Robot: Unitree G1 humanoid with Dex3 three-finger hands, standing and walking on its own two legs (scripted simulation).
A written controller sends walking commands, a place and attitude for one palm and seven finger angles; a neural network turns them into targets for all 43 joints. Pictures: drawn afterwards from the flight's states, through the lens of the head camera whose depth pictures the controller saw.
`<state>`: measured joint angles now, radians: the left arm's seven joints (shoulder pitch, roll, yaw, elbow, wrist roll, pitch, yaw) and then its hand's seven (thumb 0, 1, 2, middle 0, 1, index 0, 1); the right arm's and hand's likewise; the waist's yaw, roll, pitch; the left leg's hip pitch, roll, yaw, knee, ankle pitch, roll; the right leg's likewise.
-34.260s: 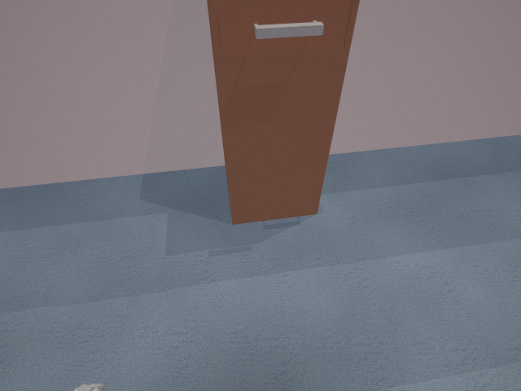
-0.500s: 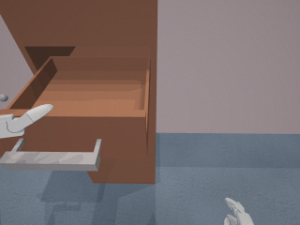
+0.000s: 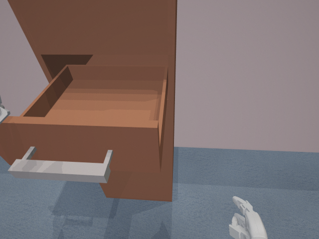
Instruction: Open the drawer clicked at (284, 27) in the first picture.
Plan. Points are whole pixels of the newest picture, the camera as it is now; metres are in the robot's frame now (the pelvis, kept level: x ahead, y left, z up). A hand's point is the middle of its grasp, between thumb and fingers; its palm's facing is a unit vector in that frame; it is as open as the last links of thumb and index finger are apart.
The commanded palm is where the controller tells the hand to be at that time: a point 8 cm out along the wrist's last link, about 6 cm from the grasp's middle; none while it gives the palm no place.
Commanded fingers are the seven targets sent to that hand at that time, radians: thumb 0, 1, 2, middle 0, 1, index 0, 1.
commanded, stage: draw the hand back to the body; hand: left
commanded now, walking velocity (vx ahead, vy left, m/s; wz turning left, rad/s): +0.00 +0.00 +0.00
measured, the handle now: (65, 161) +0.22 +0.24 +0.14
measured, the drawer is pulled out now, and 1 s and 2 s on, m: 0.30 0.30 0.30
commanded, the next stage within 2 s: step back with the hand held close in 0.06 s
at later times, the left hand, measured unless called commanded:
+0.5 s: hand out of the picture +0.15 +0.22 +0.32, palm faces +0.54 -0.70 -0.46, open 7.4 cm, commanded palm +0.09 +0.29 +0.32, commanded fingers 0.00 0.90 0.90 -0.20 -0.30 -0.20 -0.30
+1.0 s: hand out of the picture +0.04 +0.27 +0.33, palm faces +0.62 -0.74 -0.26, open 7.4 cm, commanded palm -0.01 +0.33 +0.32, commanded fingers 0.00 0.90 0.90 -0.20 -0.30 -0.20 -0.30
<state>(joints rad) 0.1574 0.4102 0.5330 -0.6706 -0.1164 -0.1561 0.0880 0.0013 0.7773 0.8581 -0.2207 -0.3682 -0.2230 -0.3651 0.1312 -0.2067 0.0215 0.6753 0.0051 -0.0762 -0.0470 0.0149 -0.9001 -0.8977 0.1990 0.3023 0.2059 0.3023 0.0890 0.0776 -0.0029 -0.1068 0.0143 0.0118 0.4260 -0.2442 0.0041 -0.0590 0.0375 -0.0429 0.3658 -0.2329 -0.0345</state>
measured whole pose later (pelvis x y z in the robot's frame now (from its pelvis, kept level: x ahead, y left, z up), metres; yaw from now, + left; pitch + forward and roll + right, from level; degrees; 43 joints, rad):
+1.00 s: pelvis -0.15 +0.05 -0.03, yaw -2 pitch -2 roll -4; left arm 0.05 0.55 0.67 -0.75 -0.04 -0.27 0.16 0.00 0.88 0.90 -0.21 -0.30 -0.22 -0.30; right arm 0.20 -0.23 0.00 0.62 0.01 -0.09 -0.05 0.01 -0.90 -0.90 0.20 0.30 0.21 0.30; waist -0.01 0.05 0.03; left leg -0.53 0.03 0.04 0.70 -0.17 0.07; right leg -0.50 0.01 -0.07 0.76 -0.38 0.00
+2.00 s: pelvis -0.30 +0.09 -0.02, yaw -1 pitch +0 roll +0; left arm 0.11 0.50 0.64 -0.61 -0.07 -0.17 0.14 0.00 0.89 0.90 -0.20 -0.30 -0.20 -0.30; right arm 0.25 -0.20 0.02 0.63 0.01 -0.08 -0.05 0.02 -0.90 -0.90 0.20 0.30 0.21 0.30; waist -0.05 0.01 -0.05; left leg -0.37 0.04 0.04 0.60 -0.23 -0.01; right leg -0.26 0.03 -0.07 0.61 -0.34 -0.04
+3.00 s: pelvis -0.26 +0.06 +0.00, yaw +2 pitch -1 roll +0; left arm 0.20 0.14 0.01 1.12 0.01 0.00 0.03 0.00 0.91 0.90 -0.20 -0.30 -0.20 -0.30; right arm 0.28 -0.15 0.00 1.11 -0.02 0.01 -0.04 0.02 -0.92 -0.90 0.20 0.30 0.21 0.30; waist -0.01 0.06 0.03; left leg -0.13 -0.01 0.01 0.40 -0.25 0.00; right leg -0.21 0.03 -0.01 0.42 -0.18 -0.04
